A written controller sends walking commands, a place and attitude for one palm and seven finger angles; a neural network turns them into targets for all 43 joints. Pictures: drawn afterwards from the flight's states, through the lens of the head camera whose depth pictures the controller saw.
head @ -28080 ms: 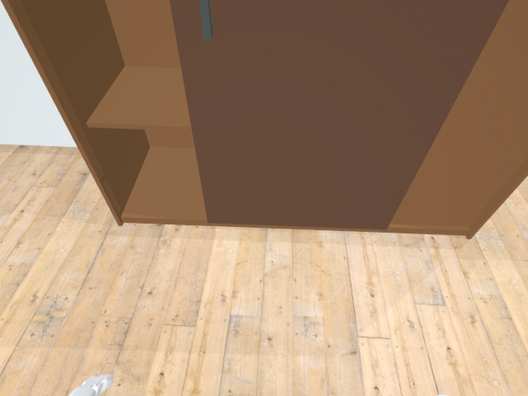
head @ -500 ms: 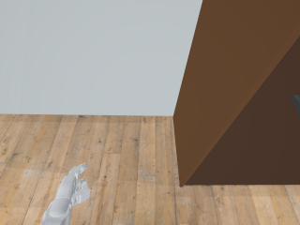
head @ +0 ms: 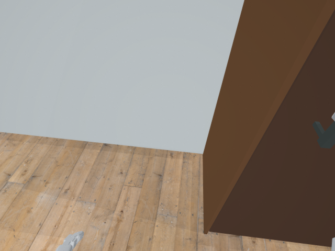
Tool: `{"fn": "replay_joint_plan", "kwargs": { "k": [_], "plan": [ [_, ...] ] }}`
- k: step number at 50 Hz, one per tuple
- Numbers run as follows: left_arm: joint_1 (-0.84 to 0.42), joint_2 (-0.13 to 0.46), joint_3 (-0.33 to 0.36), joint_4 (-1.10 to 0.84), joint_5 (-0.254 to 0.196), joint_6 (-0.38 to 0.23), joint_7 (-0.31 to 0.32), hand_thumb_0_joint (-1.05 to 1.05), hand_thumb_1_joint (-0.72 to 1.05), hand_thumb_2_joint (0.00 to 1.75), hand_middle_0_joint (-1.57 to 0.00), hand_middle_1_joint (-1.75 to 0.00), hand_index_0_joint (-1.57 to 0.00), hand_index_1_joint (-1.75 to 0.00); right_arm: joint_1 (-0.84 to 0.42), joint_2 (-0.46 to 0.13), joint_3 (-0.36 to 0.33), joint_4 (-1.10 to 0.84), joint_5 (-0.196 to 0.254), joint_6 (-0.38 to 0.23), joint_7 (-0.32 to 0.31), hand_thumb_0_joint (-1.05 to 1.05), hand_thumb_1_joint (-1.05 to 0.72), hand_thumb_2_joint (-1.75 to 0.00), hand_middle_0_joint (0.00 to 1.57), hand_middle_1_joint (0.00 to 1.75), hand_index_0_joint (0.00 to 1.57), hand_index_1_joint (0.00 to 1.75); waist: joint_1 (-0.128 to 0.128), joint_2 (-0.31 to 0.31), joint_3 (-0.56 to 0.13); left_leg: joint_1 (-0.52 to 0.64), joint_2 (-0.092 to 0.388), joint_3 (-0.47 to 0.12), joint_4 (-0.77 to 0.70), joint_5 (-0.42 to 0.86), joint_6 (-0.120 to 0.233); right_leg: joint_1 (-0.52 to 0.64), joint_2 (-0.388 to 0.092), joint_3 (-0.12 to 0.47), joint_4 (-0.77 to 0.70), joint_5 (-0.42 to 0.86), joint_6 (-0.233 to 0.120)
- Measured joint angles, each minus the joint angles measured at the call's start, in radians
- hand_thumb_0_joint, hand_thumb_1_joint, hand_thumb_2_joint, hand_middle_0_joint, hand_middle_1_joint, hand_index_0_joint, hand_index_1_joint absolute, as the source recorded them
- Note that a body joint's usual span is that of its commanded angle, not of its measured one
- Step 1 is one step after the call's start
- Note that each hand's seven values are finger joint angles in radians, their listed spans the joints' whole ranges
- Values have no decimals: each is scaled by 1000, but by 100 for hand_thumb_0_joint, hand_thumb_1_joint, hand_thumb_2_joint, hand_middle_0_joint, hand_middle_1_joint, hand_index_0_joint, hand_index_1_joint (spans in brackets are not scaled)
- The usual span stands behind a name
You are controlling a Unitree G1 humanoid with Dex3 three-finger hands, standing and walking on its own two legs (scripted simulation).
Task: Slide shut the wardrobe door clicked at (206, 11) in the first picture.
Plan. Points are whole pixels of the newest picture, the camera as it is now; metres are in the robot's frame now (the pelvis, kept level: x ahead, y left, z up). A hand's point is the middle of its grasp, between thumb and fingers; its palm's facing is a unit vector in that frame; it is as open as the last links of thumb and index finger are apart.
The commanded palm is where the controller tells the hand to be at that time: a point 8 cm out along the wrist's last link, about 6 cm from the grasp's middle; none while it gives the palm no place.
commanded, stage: stop walking and hold the door there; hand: right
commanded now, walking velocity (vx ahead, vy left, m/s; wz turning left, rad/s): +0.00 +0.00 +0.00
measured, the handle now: out of the picture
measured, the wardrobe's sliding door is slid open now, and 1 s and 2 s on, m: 0.00 0.00 0.00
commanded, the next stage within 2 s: none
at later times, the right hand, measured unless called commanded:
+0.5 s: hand out of the picture +0.34 -0.29 +0.24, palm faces +0.51 +0.85 -0.13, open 6.1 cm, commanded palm +0.30 -0.31 +0.23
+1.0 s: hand out of the picture +0.34 -0.29 +0.23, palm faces +0.52 +0.84 -0.17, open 6.1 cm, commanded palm +0.30 -0.32 +0.23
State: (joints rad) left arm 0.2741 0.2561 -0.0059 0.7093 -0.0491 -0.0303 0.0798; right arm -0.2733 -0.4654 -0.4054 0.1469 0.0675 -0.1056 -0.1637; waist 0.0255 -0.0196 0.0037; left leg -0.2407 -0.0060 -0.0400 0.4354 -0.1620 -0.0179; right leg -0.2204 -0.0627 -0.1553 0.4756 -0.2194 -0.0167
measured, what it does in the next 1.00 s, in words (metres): stands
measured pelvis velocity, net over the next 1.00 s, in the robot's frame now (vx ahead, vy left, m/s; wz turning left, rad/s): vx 0.02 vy -0.01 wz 0.00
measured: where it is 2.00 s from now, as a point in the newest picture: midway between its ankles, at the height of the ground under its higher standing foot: outside the picture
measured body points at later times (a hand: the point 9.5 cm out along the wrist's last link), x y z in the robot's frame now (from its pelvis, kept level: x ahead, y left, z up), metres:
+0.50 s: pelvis +0.02 -0.01 +0.00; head +0.02 -0.01 +0.45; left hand +0.21 +0.21 -0.08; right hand +0.31 -0.33 +0.24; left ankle +0.05 +0.13 -0.74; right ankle +0.03 -0.11 -0.74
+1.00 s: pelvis +0.02 -0.01 +0.00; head +0.02 +0.00 +0.45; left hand +0.18 +0.24 -0.09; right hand +0.31 -0.33 +0.24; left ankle +0.05 +0.13 -0.74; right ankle +0.03 -0.11 -0.74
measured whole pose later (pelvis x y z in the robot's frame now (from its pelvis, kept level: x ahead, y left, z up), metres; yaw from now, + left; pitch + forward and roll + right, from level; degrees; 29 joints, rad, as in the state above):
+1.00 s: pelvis +0.02 -0.01 +0.00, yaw +0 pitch -2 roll +1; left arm 0.18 0.25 -0.01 0.66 -0.05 0.00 0.09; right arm -0.17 -0.42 -0.40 0.01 0.09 -0.13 -0.16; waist 0.01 -0.04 0.01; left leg -0.21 0.01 -0.05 0.42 -0.18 -0.03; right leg -0.19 -0.05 -0.16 0.47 -0.25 -0.03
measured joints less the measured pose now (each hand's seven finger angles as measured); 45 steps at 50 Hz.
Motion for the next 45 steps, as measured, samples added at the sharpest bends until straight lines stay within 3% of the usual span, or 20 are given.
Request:
{"fn": "replay_joint_plan", "kwargs": {
  "k": [25, 45],
  "plan": [
    [-140, -40, -20, -53, 7, -13, -2, 1, 90, 90, -20, -30, -20, -30, 39, 71, 47, -151, 19, 14, -6, -6, -67, -84, 46, 140, 30, 138, -53, 6, 21, 30, 23, -8, 4, -32, -19, 36, 24, -8, -9, -28, -15],
    [-109, -20, -5, -48, 1, 25, 8, 1, 90, 90, -20, -30, -20, -30, 109, 35, 4, -155, 21, -23, 5, -9, -66, -81, 46, 140, 31, 138, -20, -4, 8, 42, 9, -8, -19, -27, -13, 40, 10, -7, -10, -36, -8]
  ]
}}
